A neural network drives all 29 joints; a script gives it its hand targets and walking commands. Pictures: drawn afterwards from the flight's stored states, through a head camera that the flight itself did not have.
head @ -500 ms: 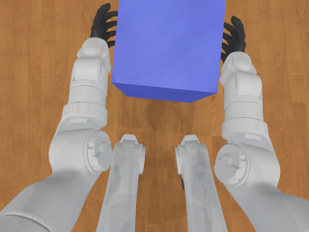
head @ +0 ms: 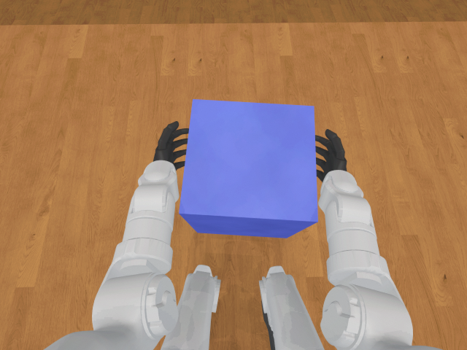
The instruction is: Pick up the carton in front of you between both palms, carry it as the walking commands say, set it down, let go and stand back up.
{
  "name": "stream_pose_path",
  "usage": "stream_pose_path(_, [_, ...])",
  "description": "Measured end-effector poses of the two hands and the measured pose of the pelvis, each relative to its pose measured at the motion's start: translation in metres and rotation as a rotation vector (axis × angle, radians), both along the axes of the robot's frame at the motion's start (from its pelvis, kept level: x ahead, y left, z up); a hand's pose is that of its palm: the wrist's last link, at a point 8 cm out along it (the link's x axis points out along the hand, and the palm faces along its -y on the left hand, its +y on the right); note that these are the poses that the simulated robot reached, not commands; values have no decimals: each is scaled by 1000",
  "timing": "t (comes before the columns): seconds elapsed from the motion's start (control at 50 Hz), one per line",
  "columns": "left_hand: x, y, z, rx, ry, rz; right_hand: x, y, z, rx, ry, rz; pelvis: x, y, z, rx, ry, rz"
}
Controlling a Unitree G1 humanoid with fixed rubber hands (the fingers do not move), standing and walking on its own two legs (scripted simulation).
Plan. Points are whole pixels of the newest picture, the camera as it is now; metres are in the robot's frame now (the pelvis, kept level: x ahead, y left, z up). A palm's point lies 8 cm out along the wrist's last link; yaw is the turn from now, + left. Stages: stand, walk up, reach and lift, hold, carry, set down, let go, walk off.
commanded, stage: reach and lift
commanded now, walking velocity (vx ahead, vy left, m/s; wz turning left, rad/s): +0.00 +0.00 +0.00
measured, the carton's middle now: (246, 179) +0.42 -0.01 -0.11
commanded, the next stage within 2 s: hold in 1.70 s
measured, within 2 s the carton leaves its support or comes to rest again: neither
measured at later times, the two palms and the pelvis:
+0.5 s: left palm (135, 154) +0.37 +0.14 +0.11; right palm (378, 161) +0.36 -0.16 +0.11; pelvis +0.05 -0.01 +0.12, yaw +0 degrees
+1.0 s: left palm (106, 154) +0.34 +0.15 +0.18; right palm (413, 157) +0.34 -0.15 +0.18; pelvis +0.04 +0.00 +0.15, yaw +0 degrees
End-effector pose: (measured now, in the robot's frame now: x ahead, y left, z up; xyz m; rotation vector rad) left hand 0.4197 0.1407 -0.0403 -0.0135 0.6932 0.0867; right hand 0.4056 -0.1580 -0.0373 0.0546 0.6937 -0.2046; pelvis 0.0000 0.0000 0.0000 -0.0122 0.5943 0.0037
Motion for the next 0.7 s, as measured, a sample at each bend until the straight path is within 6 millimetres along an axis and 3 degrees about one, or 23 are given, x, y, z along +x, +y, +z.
stream_pose_path(0.46, [-48,0,138,10,-4,36,-38,0,136,-4,-4,43,45,-8,116,13,-329,-1])
stream_pose_path(0.7, [-72,3,204,29,-35,44,-55,3,202,-29,-34,84,59,-8,151,12,-546,1])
